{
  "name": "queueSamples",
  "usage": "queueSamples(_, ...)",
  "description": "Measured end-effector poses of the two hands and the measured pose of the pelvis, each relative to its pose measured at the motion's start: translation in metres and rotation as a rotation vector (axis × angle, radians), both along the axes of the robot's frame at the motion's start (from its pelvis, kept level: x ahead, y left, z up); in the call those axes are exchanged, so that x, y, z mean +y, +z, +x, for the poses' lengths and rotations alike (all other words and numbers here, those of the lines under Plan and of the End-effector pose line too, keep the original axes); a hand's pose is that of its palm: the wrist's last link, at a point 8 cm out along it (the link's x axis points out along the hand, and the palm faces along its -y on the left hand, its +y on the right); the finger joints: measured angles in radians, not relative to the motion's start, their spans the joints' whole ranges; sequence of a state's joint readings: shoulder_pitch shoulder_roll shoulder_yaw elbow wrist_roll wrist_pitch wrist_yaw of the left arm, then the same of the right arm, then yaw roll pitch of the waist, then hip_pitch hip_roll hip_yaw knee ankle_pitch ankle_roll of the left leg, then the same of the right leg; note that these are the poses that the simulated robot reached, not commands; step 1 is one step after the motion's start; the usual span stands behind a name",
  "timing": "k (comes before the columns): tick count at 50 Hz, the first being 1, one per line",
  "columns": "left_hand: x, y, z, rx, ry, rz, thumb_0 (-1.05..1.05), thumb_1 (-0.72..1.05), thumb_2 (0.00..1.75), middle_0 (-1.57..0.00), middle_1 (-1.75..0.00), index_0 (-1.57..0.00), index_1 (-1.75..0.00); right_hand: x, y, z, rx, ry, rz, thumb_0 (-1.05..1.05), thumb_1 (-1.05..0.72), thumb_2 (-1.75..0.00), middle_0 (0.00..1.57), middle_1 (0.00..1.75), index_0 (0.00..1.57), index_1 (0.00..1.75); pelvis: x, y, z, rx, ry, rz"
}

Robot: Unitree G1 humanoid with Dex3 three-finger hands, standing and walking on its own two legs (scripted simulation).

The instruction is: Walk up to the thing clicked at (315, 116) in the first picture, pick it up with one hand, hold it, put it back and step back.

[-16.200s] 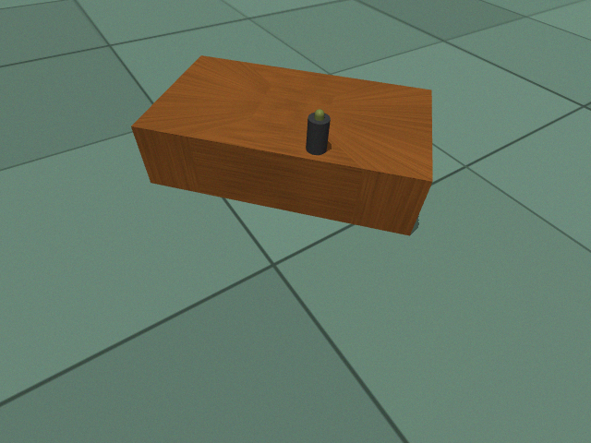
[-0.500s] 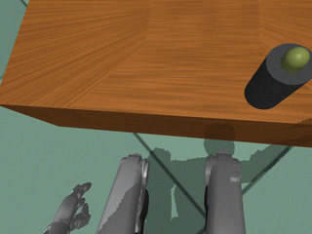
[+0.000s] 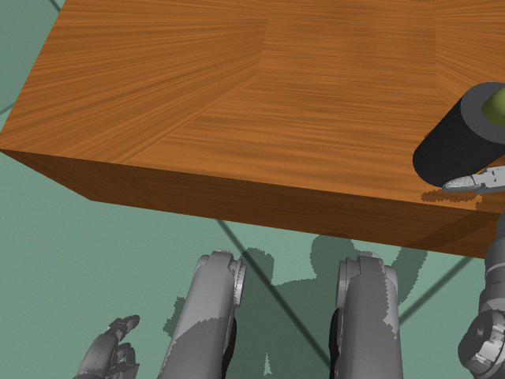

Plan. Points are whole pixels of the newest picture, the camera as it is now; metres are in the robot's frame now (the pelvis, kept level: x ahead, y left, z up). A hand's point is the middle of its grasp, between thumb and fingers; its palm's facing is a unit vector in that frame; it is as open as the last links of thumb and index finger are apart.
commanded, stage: close in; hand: right
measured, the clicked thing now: (472, 135) +0.47 -0.29 +0.01
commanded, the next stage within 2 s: rest palm in 0.04 s
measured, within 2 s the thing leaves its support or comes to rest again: leaves its support in 1.56 s
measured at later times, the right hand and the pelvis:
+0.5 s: hand (475, 144) +0.46 -0.29 +0.00, palm faces +0.29 +0.96 -0.04, open 16.9 cm; pelvis +0.01 +0.02 -0.01, yaw +0 degrees
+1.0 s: hand (469, 146) +0.46 -0.29 -0.01, palm faces +0.27 +0.96 -0.04, open 13.2 cm; pelvis +0.00 +0.02 -0.03, yaw +1 degrees
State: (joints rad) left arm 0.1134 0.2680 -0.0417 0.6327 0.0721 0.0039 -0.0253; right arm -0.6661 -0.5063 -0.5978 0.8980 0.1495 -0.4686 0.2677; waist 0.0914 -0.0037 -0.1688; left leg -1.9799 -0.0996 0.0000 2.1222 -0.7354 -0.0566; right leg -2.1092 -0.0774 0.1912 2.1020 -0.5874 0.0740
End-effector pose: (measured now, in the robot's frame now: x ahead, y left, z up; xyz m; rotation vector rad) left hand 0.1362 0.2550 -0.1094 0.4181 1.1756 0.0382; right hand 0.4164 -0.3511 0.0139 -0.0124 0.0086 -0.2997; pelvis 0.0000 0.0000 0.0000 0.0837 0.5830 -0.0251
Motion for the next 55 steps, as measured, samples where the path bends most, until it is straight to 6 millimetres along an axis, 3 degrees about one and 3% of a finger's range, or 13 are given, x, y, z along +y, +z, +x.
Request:
queueSamples(8, 0.009, -0.012, 0.006, 0.032, -0.023, -0.009, 0.00, 0.94, 0.87, -0.20, -0.32, -0.22, -0.30, 0.003, -0.006, -0.005, 0.004, -0.011, -0.016, -0.01, 0.43, -0.02, 0.08, 0.02, 0.06, 0.03, 0.010, -0.004, 0.001, 0.008, -0.001, -0.020)
queueSamples(22, 0.029, -0.024, -0.002, 0.071, 0.001, 0.009, 0.00, 0.89, 0.91, -0.20, -0.30, -0.20, -0.31, 0.012, -0.010, 0.008, 0.008, -0.008, -0.017, -0.01, 0.46, -0.06, 0.10, 0.06, 0.08, 0.07, 0.020, -0.013, 0.006, 0.006, 0.016, -0.031)
queueSamples(38, 0.036, -0.028, -0.015, 0.097, -0.012, 0.032, 0.00, 0.92, 0.89, -0.21, -0.31, -0.22, -0.30, 0.010, -0.018, 0.015, 0.005, 0.021, -0.020, -0.01, 0.57, -0.07, 0.36, 0.21, 0.36, 0.21, 0.022, -0.021, 0.004, -0.002, 0.025, -0.025)
queueSamples(52, 0.029, -0.034, -0.015, 0.092, -0.012, 0.019, 0.00, 0.92, 0.89, -0.21, -0.31, -0.22, -0.30, 0.010, -0.022, 0.012, 0.015, 0.022, -0.020, -0.01, 0.40, -0.35, 0.74, 0.55, 0.74, 0.56, 0.019, -0.026, 0.003, -0.008, 0.024, -0.021)
queueSamples(55, 0.028, -0.033, -0.013, 0.086, -0.008, 0.016, 0.00, 0.92, 0.89, -0.20, -0.31, -0.22, -0.30, 0.010, -0.022, 0.010, 0.020, 0.015, -0.015, -0.01, 0.42, -0.44, 0.74, 0.60, 0.74, 0.62, 0.019, -0.024, 0.004, -0.005, 0.024, -0.021)
